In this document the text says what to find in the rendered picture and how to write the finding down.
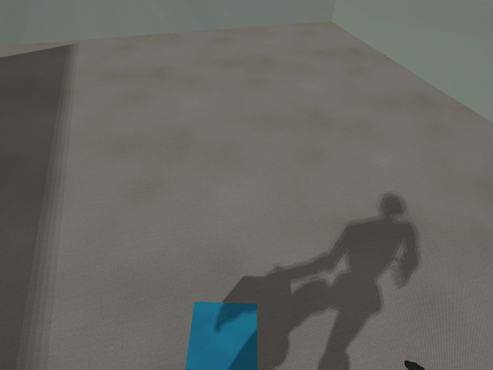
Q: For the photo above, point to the carton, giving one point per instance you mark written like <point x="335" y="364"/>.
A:
<point x="223" y="336"/>

